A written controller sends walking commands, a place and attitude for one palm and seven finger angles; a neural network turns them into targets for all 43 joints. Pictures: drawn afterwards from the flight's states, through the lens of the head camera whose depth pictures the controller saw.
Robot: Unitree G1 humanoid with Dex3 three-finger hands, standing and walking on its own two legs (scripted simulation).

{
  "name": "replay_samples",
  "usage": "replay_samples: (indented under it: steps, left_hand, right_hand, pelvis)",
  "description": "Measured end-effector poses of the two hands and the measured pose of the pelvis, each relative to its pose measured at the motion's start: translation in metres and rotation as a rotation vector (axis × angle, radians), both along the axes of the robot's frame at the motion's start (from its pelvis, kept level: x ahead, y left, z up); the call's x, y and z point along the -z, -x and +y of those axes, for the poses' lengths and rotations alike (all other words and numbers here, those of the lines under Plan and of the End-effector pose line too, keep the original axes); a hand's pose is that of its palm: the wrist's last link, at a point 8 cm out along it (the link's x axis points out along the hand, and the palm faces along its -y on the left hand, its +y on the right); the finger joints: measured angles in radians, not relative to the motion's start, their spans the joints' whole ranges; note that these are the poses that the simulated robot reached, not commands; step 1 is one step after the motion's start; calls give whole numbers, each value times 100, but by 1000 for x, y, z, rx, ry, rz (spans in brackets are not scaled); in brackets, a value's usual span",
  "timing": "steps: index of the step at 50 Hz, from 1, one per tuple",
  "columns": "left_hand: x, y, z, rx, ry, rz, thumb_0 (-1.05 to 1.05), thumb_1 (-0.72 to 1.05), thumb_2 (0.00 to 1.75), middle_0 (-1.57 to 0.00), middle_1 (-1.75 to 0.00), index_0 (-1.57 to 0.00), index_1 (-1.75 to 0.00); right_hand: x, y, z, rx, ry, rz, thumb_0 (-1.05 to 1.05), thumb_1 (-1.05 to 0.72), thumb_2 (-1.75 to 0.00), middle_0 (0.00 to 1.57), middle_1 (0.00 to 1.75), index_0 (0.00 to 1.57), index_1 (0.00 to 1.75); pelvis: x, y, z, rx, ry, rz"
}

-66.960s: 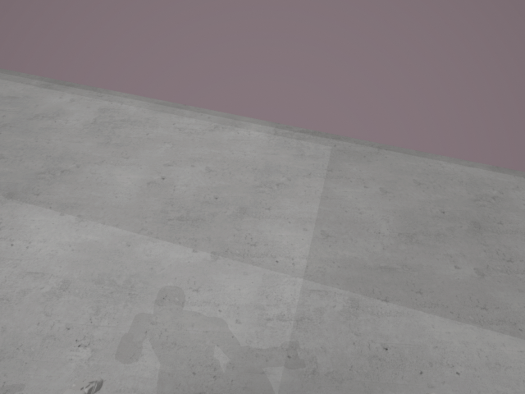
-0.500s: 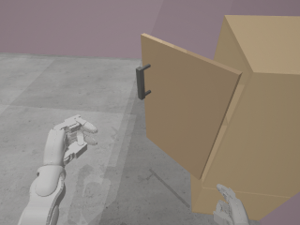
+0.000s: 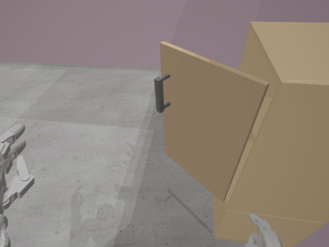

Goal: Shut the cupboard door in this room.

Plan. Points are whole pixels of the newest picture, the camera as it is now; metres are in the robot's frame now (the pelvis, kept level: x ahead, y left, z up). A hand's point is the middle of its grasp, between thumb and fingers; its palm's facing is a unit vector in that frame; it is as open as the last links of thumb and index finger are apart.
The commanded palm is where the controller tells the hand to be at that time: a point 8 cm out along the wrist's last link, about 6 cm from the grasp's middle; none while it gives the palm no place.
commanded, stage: draw the hand back to the body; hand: left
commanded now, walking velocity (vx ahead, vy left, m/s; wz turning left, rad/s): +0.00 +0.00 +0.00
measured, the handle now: (163, 93) +0.62 +0.09 +0.05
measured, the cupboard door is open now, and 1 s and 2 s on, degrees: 51 51 51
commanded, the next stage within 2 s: step back with the hand held close in 0.26 s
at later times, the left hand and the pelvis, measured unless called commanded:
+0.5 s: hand (44, 172) +0.19 +0.26 +0.16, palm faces +0.45 -0.78 -0.44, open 7.4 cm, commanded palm +0.14 +0.29 +0.17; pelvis +0.00 -0.01 +0.00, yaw +0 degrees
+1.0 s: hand (17, 192) +0.15 +0.29 +0.15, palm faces +0.45 -0.76 -0.48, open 7.4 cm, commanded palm +0.09 +0.31 +0.17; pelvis -0.05 +0.02 -0.02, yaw -1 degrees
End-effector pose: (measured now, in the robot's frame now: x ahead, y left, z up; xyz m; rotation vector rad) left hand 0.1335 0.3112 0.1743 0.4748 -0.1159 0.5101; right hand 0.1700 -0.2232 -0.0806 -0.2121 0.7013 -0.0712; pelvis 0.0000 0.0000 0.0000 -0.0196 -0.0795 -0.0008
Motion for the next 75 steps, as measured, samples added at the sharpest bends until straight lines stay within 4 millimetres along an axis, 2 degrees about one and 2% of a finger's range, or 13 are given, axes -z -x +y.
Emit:
replay_samples:
  steps: [7, 12, 16, 24, 30, 35, 44, 51, 56, 62, 69, 75]
  left_hand:
    - [11, -6, -14, 30, 55, -2, 2, 89, 90, -23, -33, -23, -32]
    - [3, -10, -20, 63, 27, -22, 2, 89, 90, -22, -32, -22, -31]
    - [-3, -12, -20, 64, 4, -29, 2, 89, 90, -22, -31, -21, -30]
    - [-2, -15, -17, 59, -29, -6, 2, 89, 90, -21, -31, -21, -30]
    - [8, -21, -15, 112, -54, 35, 2, 89, 90, -21, -31, -21, -30]
    - [12, -20, -7, 156, -81, 60, 2, 89, 90, -22, -31, -21, -30]
    - [-5, 2, 8, 170, -153, -57, 2, 89, 90, -22, -31, -21, -30]
    - [6, 27, 13, 111, -138, -89, 2, 89, 90, -21, -31, -21, -30]
    - [14, 40, 6, 114, -116, -94, 2, 89, 90, -21, -31, -21, -30]
    - [7, 52, -1, 152, -150, -155, 2, 89, 90, -22, -31, -21, -30]
    - [1, 62, 7, 158, -208, -188, 2, 89, 90, -22, -31, -21, -30]
    - [1, 71, 9, 132, -205, -184, 2, 89, 90, -22, -31, -21, -30]
  right_hand:
    - [-4, -3, 2, -14, 2, -29, 1, -91, -89, 20, 30, 21, 29]
    - [-6, -2, 3, -8, -11, -46, 1, -91, -89, 20, 30, 21, 29]
    - [-4, 0, 2, -2, -23, -40, 1, -91, -89, 20, 30, 21, 29]
    - [4, 8, -9, 23, -17, 12, 1, -91, -89, 20, 30, 21, 30]
    - [7, 20, -23, 93, 28, 66, 1, -91, -89, 20, 30, 21, 29]
    - [3, 32, -25, 150, 65, 84, 1, -91, -89, 20, 30, 21, 29]
    - [-6, 50, -6, 135, 75, 29, 1, -91, -89, 20, 30, 21, 29]
    - [4, 64, 2, 98, 59, 26, 1, -90, -89, 20, 30, 21, 30]
    - [8, 78, 0, 81, 66, 39, 1, -90, -89, 20, 30, 21, 30]
    - [7, 94, -8, 85, 92, 36, 1, -90, -89, 20, 30, 21, 30]
    - [6, 111, -15, 109, 116, 29, 1, -90, -89, 20, 30, 21, 30]
    - [11, 120, -12, 99, 103, 45, 1, -90, -89, 20, 30, 21, 30]
  pelvis:
    - [0, 4, -3, -2, -5, 2]
    - [0, 2, -7, 4, -4, -3]
    - [0, 1, -9, 9, -4, -5]
    - [1, 3, -10, 9, 5, 40]
    - [5, 8, -1, 13, 8, 89]
    - [7, 15, 9, 28, -3, 99]
    - [13, 36, 18, 24, -5, 87]
    - [21, 54, 16, 12, -1, 84]
    - [24, 67, 12, 8, -1, 79]
    - [27, 80, 9, 2, 7, 79]
    - [30, 92, 12, 2, 14, 81]
    - [29, 100, 7, -5, 36, 90]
